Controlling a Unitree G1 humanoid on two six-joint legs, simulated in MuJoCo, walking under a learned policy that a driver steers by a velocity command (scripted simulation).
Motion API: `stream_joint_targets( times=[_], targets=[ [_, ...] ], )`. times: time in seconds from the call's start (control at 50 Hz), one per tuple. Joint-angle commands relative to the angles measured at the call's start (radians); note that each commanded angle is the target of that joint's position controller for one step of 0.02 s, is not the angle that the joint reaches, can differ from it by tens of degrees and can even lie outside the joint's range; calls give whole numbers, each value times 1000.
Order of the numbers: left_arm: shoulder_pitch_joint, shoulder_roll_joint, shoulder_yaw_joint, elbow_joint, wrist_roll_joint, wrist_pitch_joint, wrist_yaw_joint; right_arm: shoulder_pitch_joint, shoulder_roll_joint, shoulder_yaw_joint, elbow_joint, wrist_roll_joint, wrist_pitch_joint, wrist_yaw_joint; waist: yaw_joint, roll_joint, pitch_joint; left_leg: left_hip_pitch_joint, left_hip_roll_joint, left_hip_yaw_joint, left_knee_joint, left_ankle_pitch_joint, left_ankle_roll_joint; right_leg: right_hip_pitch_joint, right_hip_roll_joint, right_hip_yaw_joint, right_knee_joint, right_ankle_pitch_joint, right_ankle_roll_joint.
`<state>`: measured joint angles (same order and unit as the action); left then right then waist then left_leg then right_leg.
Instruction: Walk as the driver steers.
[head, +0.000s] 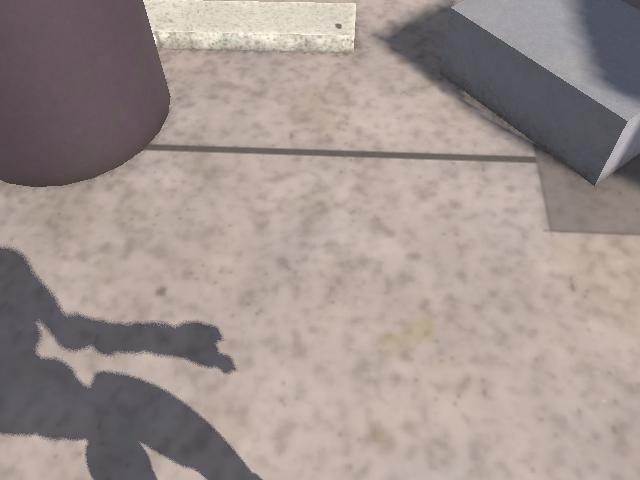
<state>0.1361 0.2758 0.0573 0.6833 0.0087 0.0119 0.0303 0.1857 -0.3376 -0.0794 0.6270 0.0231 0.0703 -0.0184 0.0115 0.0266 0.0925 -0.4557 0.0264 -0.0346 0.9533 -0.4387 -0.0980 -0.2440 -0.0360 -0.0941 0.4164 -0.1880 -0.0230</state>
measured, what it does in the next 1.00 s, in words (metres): walks ahead: left foot, then right foot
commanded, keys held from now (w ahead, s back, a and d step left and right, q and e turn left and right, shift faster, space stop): w+q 0.24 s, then w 0.50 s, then w+e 0.14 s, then e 0.12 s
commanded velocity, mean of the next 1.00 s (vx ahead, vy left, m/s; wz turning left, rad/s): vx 0.39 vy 0.00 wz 0.22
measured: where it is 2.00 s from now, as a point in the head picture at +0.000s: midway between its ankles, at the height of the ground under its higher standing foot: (286, 380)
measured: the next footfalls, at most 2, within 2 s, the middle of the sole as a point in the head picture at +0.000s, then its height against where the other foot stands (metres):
left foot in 0.14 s outside the picture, level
right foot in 0.62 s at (345, 472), level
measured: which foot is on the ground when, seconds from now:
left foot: up 0.00-0.12, down 0.14-0.62, up 0.64-1.00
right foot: down 0.00-0.14, up 0.16-0.60, down 0.62-1.00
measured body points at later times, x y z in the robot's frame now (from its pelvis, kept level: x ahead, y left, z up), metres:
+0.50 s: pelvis +0.15 +0.07 +0.00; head +0.17 +0.10 +0.45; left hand +0.31 +0.35 -0.10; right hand +0.22 -0.21 -0.10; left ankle -0.01 +0.13 -0.74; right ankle +0.37 -0.04 -0.69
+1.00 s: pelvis +0.44 +0.10 +0.00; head +0.48 +0.11 +0.45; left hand +0.39 +0.39 -0.12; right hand +0.71 -0.08 -0.07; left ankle +0.59 +0.30 -0.70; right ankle +0.40 +0.00 -0.74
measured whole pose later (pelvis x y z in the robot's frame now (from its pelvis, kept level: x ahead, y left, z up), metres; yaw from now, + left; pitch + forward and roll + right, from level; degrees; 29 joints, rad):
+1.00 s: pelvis +0.44 +0.10 +0.00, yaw +10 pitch +1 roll -2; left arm 0.38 0.28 0.05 0.82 -0.02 -0.06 0.00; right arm 0.05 -0.28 -0.03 0.66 -0.01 -0.09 0.01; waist 0.09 0.04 0.06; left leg -0.62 0.07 -0.10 0.61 0.02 -0.05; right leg -0.07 0.08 0.03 0.28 -0.23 -0.05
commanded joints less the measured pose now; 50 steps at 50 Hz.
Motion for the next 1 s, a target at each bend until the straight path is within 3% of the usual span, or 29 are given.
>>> stream_joint_targets(
  times=[0.02, 0.06, 0.1, 0.12, 0.14, 0.16, 0.18, 0.2, 0.22, 0.26, 0.28, 0.34, 0.4, 0.48, 0.54, 0.58, 0.6, 0.62, 0.64, 0.66, 0.68, 0.7, 0.72, 0.74, 0.76, 0.82, 0.86, 0.92, 1.0],
  targets=[
    [-15, 217, 63, -58, -18, -12, -4, -27, -65, -8, -96, -1, -21, 19, 27, -201, -162, 46, 23, 53, -131, 22, 37, 102, -255, 184, -198, -104, -206],
    [-14, 228, 66, -52, -29, -22, -15, -8, -77, -13, -88, 0, -28, 31, 14, -192, -137, 110, 19, 80, -227, 35, 76, 59, -267, 173, -212, -204, -187],
    [-27, 227, 65, -42, -48, -27, -24, 57, -70, -16, -56, -1, -36, 39, -31, -162, -127, 231, 1, 120, -389, 119, 120, 5, -260, 132, -170, -282, -151],
    [-23, 202, 59, -35, -48, -28, -26, 123, -69, -21, -19, 1, -40, 39, -57, -137, -130, 335, -29, 143, -449, 133, 141, -54, -233, 90, -104, -321, -123],
    [-14, 148, 43, -30, -38, -31, -31, 225, -92, -36, 25, 7, -43, 33, -89, -59, -138, 471, -35, 102, -500, 88, 172, -152, -182, 18, 54, -353, -78],
    [-57, 68, 16, -60, -7, -35, -44, 337, -173, -58, 41, 11, -53, 20, -129, 189, -127, 601, 185, -254, -619, -6, 263, -395, -73, -87, 477, -420, 12],
    [-127, 87, 22, -135, -19, -55, -42, 291, -270, -67, -3, -12, -87, 32, -108, 250, -69, 536, 347, -711, -759, -232, 444, -662, 53, 66, 653, -456, 29],
    [-153, 159, 40, -136, -45, -75, -47, 236, -188, -46, -17, -19, -114, 38, -104, 146, -24, 512, 345, -667, -812, -277, 441, -692, -12, 157, 705, -356, 7],
    [-121, 183, 49, -122, -51, -90, -55, 195, -137, -26, -16, -16, -130, 36, -68, 143, 12, 496, 308, -577, -811, -216, 405, -691, -33, 162, 678, -230, -7],
    [-79, 179, 52, -80, -9, -107, -57, 150, -101, -11, -18, -9, -133, 25, -40, 105, 2, 490, 229, -409, -790, 23, 345, -625, -57, 151, 595, -71, 15],
    [-77, 165, 50, -67, -5, -109, -61, 157, -92, -4, -18, -17, -133, 17, -39, 109, -14, 480, 198, -346, -793, 135, 326, -579, -50, 136, 570, -3, 29],
    [-104, 119, 33, -56, -10, -105, -67, 199, -97, -3, 10, -21, -136, 1, -54, 84, -34, 480, 158, -223, -787, 374, 300, -527, -26, 103, 447, 137, 63],
    [-181, 87, 15, -71, -20, -104, -75, 237, -105, -3, 43, -19, -134, -6, -86, 92, -11, 437, 135, -159, -792, 403, 279, -459, -4, 87, 279, 244, 76],
    [-276, 79, 4, -104, -30, -114, -96, 287, -115, -6, 90, -9, -132, -5, -119, 83, 45, 437, 169, -161, -796, 401, 287, -424, 12, 76, 149, 272, 51],
    [-262, 96, 6, -109, -29, -124, -106, 286, -125, -11, 117, -4, -125, -7, -93, 92, 46, 506, 210, -168, -751, 517, 272, -396, 16, 80, 92, 217, 6],
    [-188, 127, 20, -94, -23, -123, -97, 269, -143, -17, 122, -6, -119, -10, -48, 116, -22, 549, 205, -153, -647, 837, 252, -279, 56, 47, 93, 139, -30],
    [-84, 157, 35, -70, -21, -121, -86, 260, -147, -18, 123, -11, -113, -11, 10, 124, -106, 550, 181, -129, -515, 1052, 237, -133, 92, 14, 91, 125, -60],
    [75, 190, 50, -34, -20, -116, -73, 250, -134, -10, 118, -16, -109, -12, 90, 113, -219, 456, 138, -99, -321, 1101, 207, 118, 70, 28, 102, 171, -98],
    [254, 252, 58, -10, -7, -109, -62, 274, -69, 14, 98, -43, -110, -13, 138, -27, -389, 223, 69, -90, -5, 737, 178, 460, -139, 275, 154, 175, -169],
    [301, 276, 63, 27, -3, -112, -76, 436, 43, 40, 105, -12, -126, -2, 44, -362, -550, -99, -137, -139, 340, -131, 116, 728, -366, 819, -11, -103, -335],
    [258, 172, 39, 19, -23, -114, -74, 318, -85, 18, 110, 11, -142, 4, 92, -232, -433, -202, -83, -195, 419, -121, 121, 643, -329, 837, -120, -244, -287],
    [189, 141, 30, 18, -24, -111, -65, 190, -122, 5, 76, 28, -151, 10, 91, -157, -261, -246, -32, -145, 403, -34, 128, 486, -299, 656, -135, -202, -248],
    [137, 139, 26, 16, -16, -108, -60, 130, -103, 13, 63, 16, -160, 8, 58, -44, -179, -214, 22, -103, 351, 45, 132, 336, -261, 552, -156, -82, -228],
    [105, 120, 21, 16, -7, -108, -62, 90, -91, 9, 60, -7, -163, 7, 33, -11, -113, -185, 54, -82, 290, 96, 134, 227, -211, 462, -179, 43, -209],
    [97, 124, 18, 15, 5, -112, -59, 125, -73, 10, 59, -8, -161, 11, -5, -73, -124, -132, 74, -85, 273, 130, 130, 170, -201, 437, -204, 103, -228],
    [101, 120, 16, 30, -20, -122, -57, 136, -29, 21, 60, -21, -150, 9, -34, -85, -96, -121, 93, -55, 159, 135, 95, 89, -168, 371, -267, 161, -258],
    [121, 144, 23, 40, -27, -120, -48, 50, -15, 29, 21, -36, -151, 7, -19, -70, -50, -168, 96, -38, 28, 198, 60, 55, -160, 333, -294, 200, -265],
    [143, 168, 32, 49, -27, -102, -32, -73, 8, 41, -11, -38, -168, 17, 12, -65, -25, -96, 47, -12, -238, 401, 39, 11, -88, 236, -260, 361, -210],
    [232, 199, 44, 75, -40, -67, -16, -158, -15, 29, -33, -29, -181, 31, 42, -101, -81, 17, -34, -22, -414, 548, 40, 68, -87, 263, -138, 432, -152]
  ],
)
